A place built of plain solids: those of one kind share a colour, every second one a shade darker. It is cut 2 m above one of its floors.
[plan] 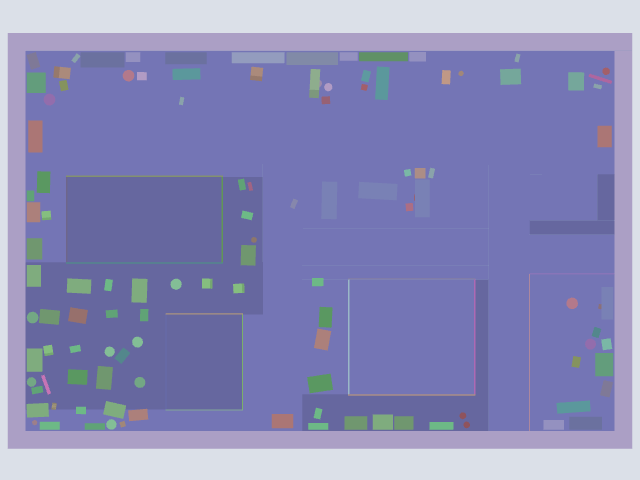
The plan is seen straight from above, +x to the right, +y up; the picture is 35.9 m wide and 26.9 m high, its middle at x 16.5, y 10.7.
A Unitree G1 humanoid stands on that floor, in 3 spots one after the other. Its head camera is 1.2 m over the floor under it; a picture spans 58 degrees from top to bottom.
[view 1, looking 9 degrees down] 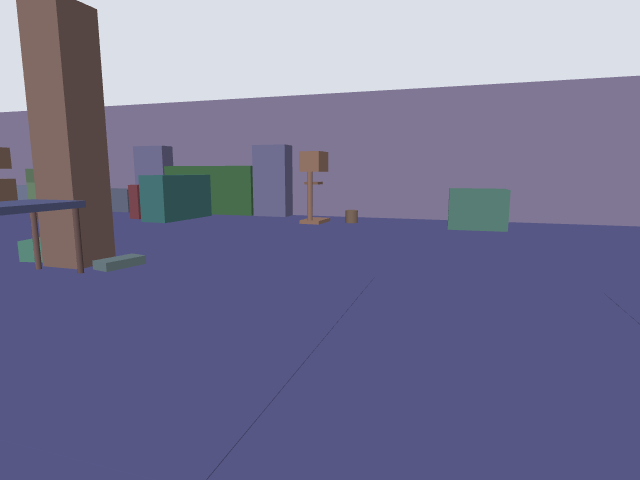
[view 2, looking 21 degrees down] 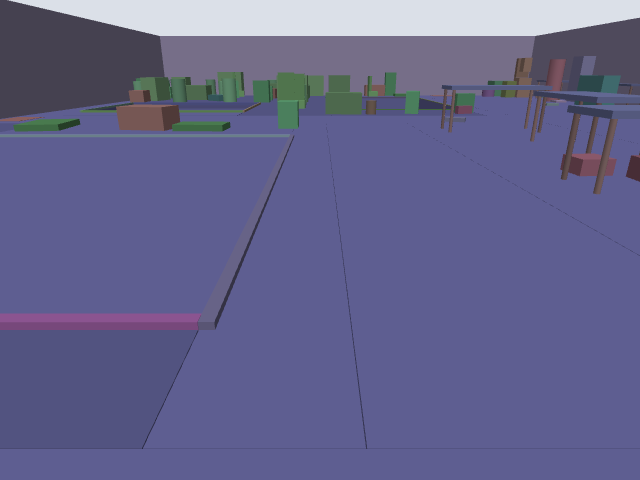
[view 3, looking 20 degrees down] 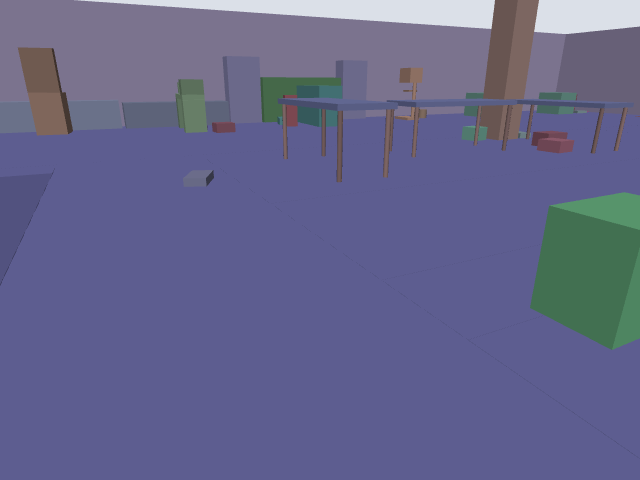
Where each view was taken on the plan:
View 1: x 26.85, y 10.09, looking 108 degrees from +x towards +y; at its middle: floor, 7.67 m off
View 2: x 27.08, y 9.09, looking -180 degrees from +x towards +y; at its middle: floor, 3.35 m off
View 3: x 14.03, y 7.14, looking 64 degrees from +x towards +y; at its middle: floor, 3.51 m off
